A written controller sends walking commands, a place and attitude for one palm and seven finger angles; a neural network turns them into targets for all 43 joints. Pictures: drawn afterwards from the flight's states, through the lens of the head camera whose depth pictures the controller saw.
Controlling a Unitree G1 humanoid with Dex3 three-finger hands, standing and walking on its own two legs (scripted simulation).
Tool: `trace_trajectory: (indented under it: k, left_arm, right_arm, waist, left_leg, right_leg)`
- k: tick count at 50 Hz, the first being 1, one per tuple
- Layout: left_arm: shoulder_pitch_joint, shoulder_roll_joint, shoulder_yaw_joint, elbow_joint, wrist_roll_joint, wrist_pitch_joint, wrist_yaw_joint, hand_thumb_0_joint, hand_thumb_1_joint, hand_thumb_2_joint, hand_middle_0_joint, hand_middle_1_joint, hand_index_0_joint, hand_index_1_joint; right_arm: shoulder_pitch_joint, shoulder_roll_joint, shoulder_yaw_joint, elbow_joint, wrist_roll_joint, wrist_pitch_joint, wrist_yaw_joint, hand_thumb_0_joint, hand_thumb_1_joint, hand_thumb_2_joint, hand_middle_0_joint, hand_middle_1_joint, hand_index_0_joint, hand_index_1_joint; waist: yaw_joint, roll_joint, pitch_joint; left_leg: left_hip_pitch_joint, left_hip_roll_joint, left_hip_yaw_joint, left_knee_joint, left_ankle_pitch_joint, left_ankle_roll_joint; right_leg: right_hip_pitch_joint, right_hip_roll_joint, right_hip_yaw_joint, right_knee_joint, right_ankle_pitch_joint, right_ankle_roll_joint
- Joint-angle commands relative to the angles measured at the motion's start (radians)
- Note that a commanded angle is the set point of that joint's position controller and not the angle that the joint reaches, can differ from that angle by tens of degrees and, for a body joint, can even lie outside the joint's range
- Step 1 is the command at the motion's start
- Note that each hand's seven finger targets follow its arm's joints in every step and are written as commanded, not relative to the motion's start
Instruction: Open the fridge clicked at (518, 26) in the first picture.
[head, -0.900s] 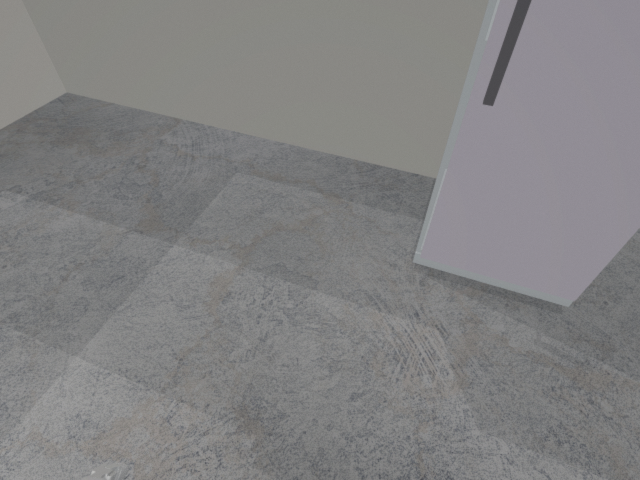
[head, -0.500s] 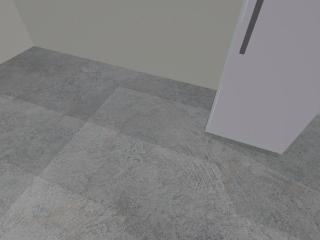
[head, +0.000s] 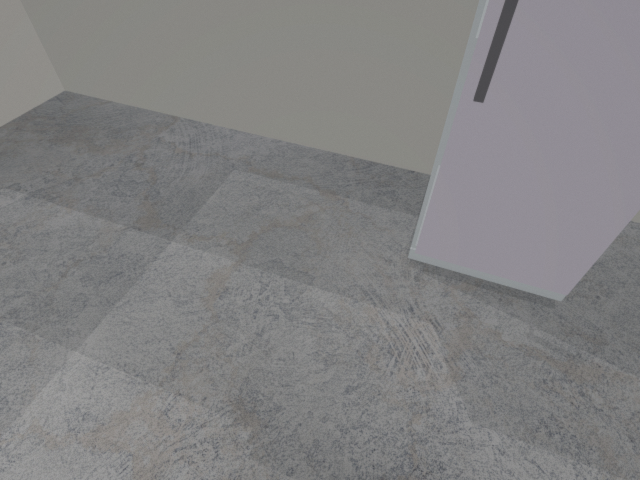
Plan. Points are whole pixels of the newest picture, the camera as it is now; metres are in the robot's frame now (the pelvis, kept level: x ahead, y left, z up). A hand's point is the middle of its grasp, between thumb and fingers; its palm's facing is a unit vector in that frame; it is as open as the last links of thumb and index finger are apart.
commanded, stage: look at it before walking up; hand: left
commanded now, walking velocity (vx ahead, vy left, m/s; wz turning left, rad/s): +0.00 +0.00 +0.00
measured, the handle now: (499, 34) +1.02 -0.35 +0.15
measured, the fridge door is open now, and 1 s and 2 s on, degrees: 0 0 0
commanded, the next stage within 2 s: walk to a spot facing it in 0.54 s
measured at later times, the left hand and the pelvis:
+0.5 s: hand out of the picture +0.08 +0.25 -0.15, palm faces -0.01 -0.94 -0.34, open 7.4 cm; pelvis +0.01 +0.00 +0.00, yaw +0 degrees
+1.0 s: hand out of the picture +0.07 +0.19 -0.18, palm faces -0.13 -0.95 -0.28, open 7.4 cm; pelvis -0.01 -0.02 -0.02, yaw -10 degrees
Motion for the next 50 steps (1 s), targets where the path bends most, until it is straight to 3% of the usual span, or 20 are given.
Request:
trace_trajectory:
  k: [1, 18, 33, 34, 36, 38, 41, 43, 44, 45, 46, 47, 48, 50]
  left_arm:
    - [-0.046, 0.205, 0.039, -0.066, 0.004, -0.022, 0.012, 0.000, 0.900, 0.900, -0.200, -0.300, -0.200, -0.300]
    - [-0.048, 0.204, 0.039, -0.064, 0.003, -0.025, 0.012, 0.000, 0.900, 0.900, -0.200, -0.300, -0.200, -0.300]
    - [-0.048, 0.208, 0.040, -0.061, 0.004, -0.022, 0.011, 0.000, 0.900, 0.900, -0.200, -0.300, -0.200, -0.300]
    - [-0.044, 0.197, 0.042, -0.066, 0.004, -0.018, 0.010, 0.000, 0.900, 0.900, -0.200, -0.300, -0.200, -0.300]
    - [-0.006, 0.114, 0.030, -0.064, 0.003, 0.006, 0.015, 0.000, 0.900, 0.900, -0.200, -0.300, -0.200, -0.300]
    - [0.015, 0.103, 0.033, -0.083, 0.005, 0.024, 0.014, 0.000, 0.900, 0.900, -0.200, -0.300, -0.200, -0.300]
    - [0.027, 0.100, 0.047, -0.123, 0.009, 0.038, 0.008, 0.000, 0.900, 0.900, -0.200, -0.300, -0.200, -0.300]
    - [0.033, 0.084, 0.052, -0.147, 0.010, 0.044, 0.002, 0.000, 0.900, 0.900, -0.200, -0.300, -0.200, -0.300]
    - [0.045, 0.070, 0.054, -0.156, 0.009, 0.048, -0.002, 0.000, 0.900, 0.900, -0.200, -0.300, -0.200, -0.300]
    - [0.055, 0.057, 0.057, -0.162, 0.010, 0.051, -0.004, 0.000, 0.900, 0.900, -0.200, -0.300, -0.200, -0.300]
    - [0.063, 0.045, 0.064, -0.174, 0.010, 0.056, -0.005, 0.000, 0.900, 0.900, -0.200, -0.300, -0.200, -0.300]
    - [0.070, 0.039, 0.068, -0.184, 0.010, 0.058, -0.006, 0.000, 0.900, 0.900, -0.200, -0.300, -0.200, -0.300]
    - [0.091, 0.032, 0.072, -0.186, 0.009, 0.058, -0.008, 0.000, 0.900, 0.900, -0.200, -0.300, -0.200, -0.300]
    - [0.173, 0.020, 0.078, -0.176, 0.014, 0.049, -0.014, 0.000, 0.900, 0.900, -0.200, -0.300, -0.200, -0.300]
  right_arm:
    - [-0.064, -0.205, -0.038, -0.069, -0.001, -0.022, -0.017, 0.000, -0.900, -0.900, 0.200, 0.300, 0.200, 0.300]
    - [-0.077, -0.206, -0.037, -0.070, -0.001, -0.024, -0.020, 0.000, -0.900, -0.900, 0.200, 0.300, 0.200, 0.300]
    - [-0.081, -0.209, -0.038, -0.067, 0.000, -0.021, -0.022, 0.000, -0.900, -0.900, 0.200, 0.300, 0.200, 0.300]
    - [-0.070, -0.197, -0.040, -0.069, -0.002, -0.020, -0.024, 0.000, -0.900, -0.900, 0.200, 0.300, 0.200, 0.300]
    - [-0.019, -0.103, -0.026, -0.065, -0.003, -0.005, -0.028, 0.000, -0.900, -0.900, 0.200, 0.300, 0.200, 0.300]
    - [0.007, -0.090, -0.031, -0.083, -0.003, 0.009, -0.033, 0.000, -0.900, -0.900, 0.200, 0.300, 0.200, 0.300]
    - [0.013, -0.111, -0.051, -0.121, -0.005, 0.018, -0.039, 0.000, -0.900, -0.900, 0.200, 0.300, 0.200, 0.300]
    - [0.006, -0.126, -0.064, -0.144, -0.006, 0.020, -0.041, 0.000, -0.900, -0.900, 0.200, 0.300, 0.200, 0.300]
    - [-0.003, -0.136, -0.071, -0.157, -0.006, 0.020, -0.042, 0.000, -0.900, -0.900, 0.200, 0.300, 0.200, 0.300]
    - [-0.005, -0.139, -0.077, -0.167, -0.004, 0.017, -0.041, 0.000, -0.900, -0.900, 0.200, 0.300, 0.200, 0.300]
    - [-0.012, -0.132, -0.080, -0.178, -0.006, 0.015, -0.040, 0.000, -0.900, -0.900, 0.200, 0.300, 0.200, 0.300]
    - [-0.024, -0.125, -0.083, -0.191, -0.008, 0.013, -0.041, 0.000, -0.900, -0.900, 0.200, 0.300, 0.200, 0.300]
    - [-0.048, -0.122, -0.086, -0.204, -0.010, 0.013, -0.041, 0.000, -0.900, -0.900, 0.200, 0.300, 0.200, 0.300]
    - [-0.073, -0.116, -0.092, -0.217, -0.014, 0.019, -0.039, 0.000, -0.900, -0.900, 0.200, 0.300, 0.200, 0.300]
  waist:
    - [0.001, -0.011, -0.043]
    - [0.000, -0.003, -0.075]
    - [0.001, -0.010, -0.040]
    - [-0.002, -0.012, -0.049]
    - [-0.007, -0.018, -0.050]
    - [-0.010, -0.022, -0.040]
    - [-0.010, 0.012, -0.037]
    - [-0.007, 0.075, -0.029]
    - [-0.002, 0.128, -0.021]
    - [0.002, 0.171, -0.033]
    - [0.004, 0.195, -0.035]
    - [0.011, 0.188, -0.032]
    - [0.027, 0.185, -0.026]
    - [0.064, 0.123, -0.049]
  left_leg:
    - [-0.006, 0.114, -0.103, -0.075, 0.061, 0.033]
    - [0.038, 0.118, -0.096, -0.074, 0.135, 0.029]
    - [0.043, 0.122, -0.087, -0.087, 0.109, 0.026]
    - [0.057, 0.126, -0.074, -0.071, 0.120, 0.024]
    - [0.058, 0.129, -0.036, -0.027, 0.125, 0.007]
    - [0.044, 0.135, -0.014, -0.001, 0.102, 0.003]
    - [0.039, 0.176, -0.023, 0.006, 0.075, 0.021]
    - [0.027, 0.229, -0.059, -0.028, 0.048, 0.053]
    - [0.011, 0.274, -0.083, -0.052, 0.056, 0.081]
    - [0.004, 0.328, -0.105, -0.069, 0.123, 0.123]
    - [-0.008, 0.368, -0.111, -0.080, 0.183, 0.162]
    - [-0.029, 0.382, -0.098, -0.067, 0.226, 0.177]
    - [-0.059, 0.384, -0.063, -0.034, 0.244, 0.169]
    - [-0.099, 0.323, 0.031, 0.108, 0.192, 0.099]
  right_leg:
    - [0.002, -0.110, 0.104, -0.091, 0.017, -0.037]
    - [0.032, -0.110, 0.101, -0.088, 0.121, -0.038]
    - [0.017, -0.107, 0.112, -0.111, 0.103, -0.038]
    - [0.006, -0.107, 0.117, -0.097, 0.134, -0.039]
    - [-0.023, -0.103, 0.130, -0.056, 0.187, -0.029]
    - [-0.058, -0.093, 0.144, -0.020, 0.200, -0.028]
    - [-0.127, -0.058, 0.132, 0.065, 0.187, -0.025]
    - [-0.174, -0.015, 0.101, 0.164, 0.123, -0.012]
    - [-0.196, 0.007, 0.069, 0.250, 0.034, -0.005]
    - [-0.208, 0.018, 0.034, 0.363, -0.136, 0.004]
    - [-0.219, 0.012, 0.016, 0.463, -0.260, 0.012]
    - [-0.212, -0.008, 0.026, 0.500, -0.301, 0.012]
    - [-0.181, -0.031, 0.031, 0.475, -0.302, 0.006]
    - [-0.072, -0.023, -0.019, 0.291, -0.163, 0.006]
